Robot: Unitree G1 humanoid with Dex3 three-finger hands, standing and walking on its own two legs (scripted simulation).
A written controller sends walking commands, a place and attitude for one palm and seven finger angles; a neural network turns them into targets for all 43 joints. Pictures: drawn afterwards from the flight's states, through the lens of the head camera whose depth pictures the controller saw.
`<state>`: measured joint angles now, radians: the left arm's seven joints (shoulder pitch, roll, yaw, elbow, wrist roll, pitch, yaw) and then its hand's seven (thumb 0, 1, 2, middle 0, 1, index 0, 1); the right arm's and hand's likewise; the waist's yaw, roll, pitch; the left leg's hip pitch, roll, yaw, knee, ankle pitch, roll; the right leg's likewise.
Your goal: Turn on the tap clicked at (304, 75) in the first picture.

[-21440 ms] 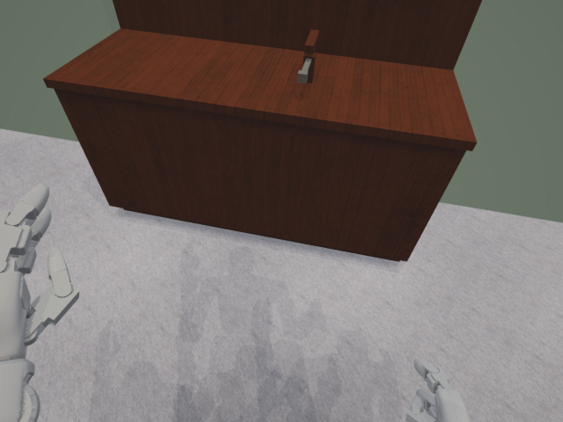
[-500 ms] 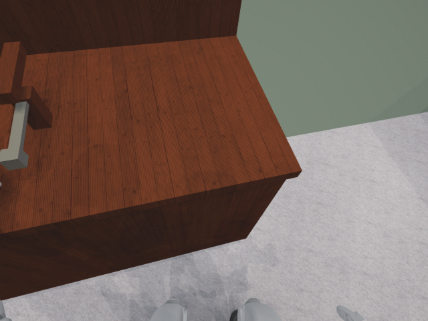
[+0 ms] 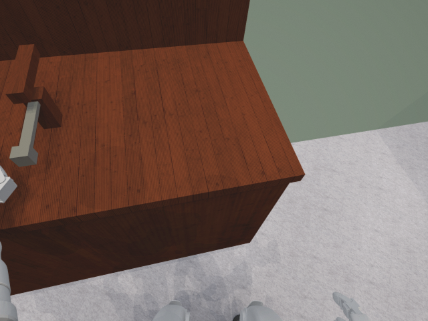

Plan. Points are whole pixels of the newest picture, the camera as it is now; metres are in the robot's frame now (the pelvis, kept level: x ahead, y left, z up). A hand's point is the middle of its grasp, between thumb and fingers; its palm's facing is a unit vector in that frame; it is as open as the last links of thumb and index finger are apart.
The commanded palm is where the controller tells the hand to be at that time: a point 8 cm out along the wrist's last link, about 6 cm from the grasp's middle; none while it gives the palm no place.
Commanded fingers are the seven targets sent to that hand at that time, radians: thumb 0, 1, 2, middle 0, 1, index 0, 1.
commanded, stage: push the lever round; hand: left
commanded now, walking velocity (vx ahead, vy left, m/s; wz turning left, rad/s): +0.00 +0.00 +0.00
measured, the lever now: (24, 155) +0.37 +0.36 +0.06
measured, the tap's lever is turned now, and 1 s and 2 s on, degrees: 0 8 33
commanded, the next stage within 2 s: none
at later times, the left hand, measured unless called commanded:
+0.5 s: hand (25, 177) +0.33 +0.35 +0.05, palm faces +0.50 -0.86 -0.12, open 7.8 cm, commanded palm +0.29 +0.37 +0.05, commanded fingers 0.00 0.90 0.90 -0.15 -0.15 -0.15 -0.15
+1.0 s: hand (42, 176) +0.34 +0.32 +0.05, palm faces +0.61 -0.79 -0.08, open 7.7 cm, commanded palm +0.30 +0.34 +0.05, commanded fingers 0.00 0.90 0.90 -0.15 -0.15 -0.15 -0.15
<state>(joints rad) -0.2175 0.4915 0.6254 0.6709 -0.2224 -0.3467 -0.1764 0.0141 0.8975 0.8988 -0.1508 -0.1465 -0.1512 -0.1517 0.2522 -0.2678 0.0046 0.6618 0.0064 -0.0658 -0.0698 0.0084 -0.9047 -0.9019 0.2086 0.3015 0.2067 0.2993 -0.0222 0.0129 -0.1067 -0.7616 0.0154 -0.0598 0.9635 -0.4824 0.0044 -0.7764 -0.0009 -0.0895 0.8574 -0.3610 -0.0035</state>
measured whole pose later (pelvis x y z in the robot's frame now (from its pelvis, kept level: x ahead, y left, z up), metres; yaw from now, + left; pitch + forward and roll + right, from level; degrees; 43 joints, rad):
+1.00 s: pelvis +0.00 -0.01 +0.00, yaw +0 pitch +15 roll -2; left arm -0.22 0.34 0.52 0.60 -0.16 -0.35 0.12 -0.01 0.92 0.92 -0.15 -0.15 -0.15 -0.15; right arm 0.24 -0.24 0.00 0.69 -0.01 -0.03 -0.06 0.01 -0.91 -0.90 0.21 0.30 0.21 0.30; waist -0.02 0.01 -0.12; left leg -0.74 0.01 -0.05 0.95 -0.48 0.00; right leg -0.77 0.00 -0.08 0.86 -0.37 -0.01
